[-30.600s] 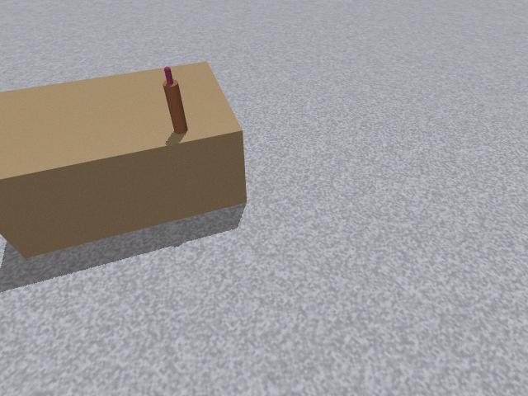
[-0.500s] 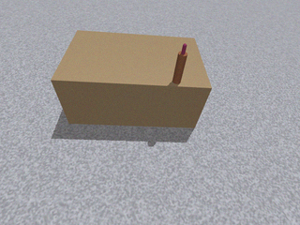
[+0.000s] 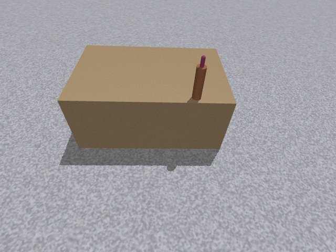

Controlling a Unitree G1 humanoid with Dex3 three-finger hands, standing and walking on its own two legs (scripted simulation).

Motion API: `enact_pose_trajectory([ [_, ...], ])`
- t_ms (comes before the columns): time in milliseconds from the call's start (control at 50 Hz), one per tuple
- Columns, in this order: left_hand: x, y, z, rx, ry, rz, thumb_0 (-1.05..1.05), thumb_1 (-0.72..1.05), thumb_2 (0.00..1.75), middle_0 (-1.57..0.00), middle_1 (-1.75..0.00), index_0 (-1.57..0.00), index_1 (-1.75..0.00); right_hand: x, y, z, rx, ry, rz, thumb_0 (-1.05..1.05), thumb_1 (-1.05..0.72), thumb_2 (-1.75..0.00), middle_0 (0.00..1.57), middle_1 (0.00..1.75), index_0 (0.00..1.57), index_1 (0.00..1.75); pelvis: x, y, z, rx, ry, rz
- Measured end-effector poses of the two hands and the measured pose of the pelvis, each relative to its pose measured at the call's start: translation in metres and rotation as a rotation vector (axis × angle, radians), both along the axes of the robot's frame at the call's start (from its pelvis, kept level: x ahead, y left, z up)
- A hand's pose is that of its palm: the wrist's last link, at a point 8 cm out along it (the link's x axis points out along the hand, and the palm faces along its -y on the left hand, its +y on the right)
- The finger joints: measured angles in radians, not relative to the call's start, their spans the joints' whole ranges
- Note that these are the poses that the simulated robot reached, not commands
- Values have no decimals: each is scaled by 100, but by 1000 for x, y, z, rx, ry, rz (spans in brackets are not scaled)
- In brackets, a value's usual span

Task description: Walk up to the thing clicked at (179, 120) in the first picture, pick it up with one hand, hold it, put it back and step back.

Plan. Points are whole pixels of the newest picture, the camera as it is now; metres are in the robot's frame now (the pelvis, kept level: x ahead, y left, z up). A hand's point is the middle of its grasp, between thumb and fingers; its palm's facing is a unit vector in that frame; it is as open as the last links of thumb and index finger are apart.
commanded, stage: step back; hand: right
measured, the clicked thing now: (199, 78) +1.05 -0.17 -0.18
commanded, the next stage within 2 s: stand in 0.28 s
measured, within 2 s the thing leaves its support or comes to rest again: neither
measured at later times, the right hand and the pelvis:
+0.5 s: hand out of the picture +0.11 -0.26 -0.13, palm faces +0.00 +0.93 -0.36, open 7.4 cm; pelvis +0.00 +0.00 +0.01, yaw +0 degrees
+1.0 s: hand out of the picture +0.03 -0.26 -0.14, palm faces -0.03 +0.94 -0.33, open 7.4 cm; pelvis -0.03 +0.00 +0.02, yaw +0 degrees
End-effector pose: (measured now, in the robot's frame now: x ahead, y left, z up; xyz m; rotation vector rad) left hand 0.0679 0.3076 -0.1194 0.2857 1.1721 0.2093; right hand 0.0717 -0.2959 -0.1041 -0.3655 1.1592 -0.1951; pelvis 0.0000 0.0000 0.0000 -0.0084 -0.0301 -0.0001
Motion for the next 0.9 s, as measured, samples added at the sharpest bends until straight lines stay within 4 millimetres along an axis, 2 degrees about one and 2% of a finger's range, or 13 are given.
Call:
enact_pose_trajectory([
  [220, 35, -11, 7, 19, -23, -31, 1, 90, 90, -20, -30, -21, -30, 35, -6, -1, 6, -32, -16, 1, -90, -90, 21, 30, 21, 30, 11, -4, 2, 5, 12, 0],
  [300, 45, -14, 9, 17, -46, -34, 1, 90, 90, -20, -30, -21, -30, 40, -8, 0, 5, -42, -20, 1, -90, -90, 21, 30, 21, 30, 12, -5, 3, 6, 5, 0],
  [400, 46, -21, 12, 4, -48, -45, 1, 90, 90, -20, -30, -21, -30, 38, -7, 5, 16, -44, -30, 1, -90, -90, 21, 30, 20, 30, 9, -4, 8, 5, -7, 3],
  [560, 28, -24, 16, -5, -30, -47, 1, 90, 90, -20, -30, -21, -30, 17, -3, 7, 33, -17, -32, 1, -90, -90, 21, 30, 20, 30, -7, -4, 14, 7, -26, 4],
  [740, -12, -17, 15, 3, 36, -28, 1, 90, 90, -20, -30, -21, -30, -19, -2, 2, 47, 53, -38, 1, -90, -90, 21, 30, 21, 30, -23, -4, 17, 8, -24, 7],
  [900, -43, -12, 13, 9, 105, -4, 1, 90, 90, -20, -30, -21, -30, -44, -4, -2, 47, 113, -51, 1, -90, -90, 21, 30, 20, 30, -27, -4, 17, 9, -16, 8],
])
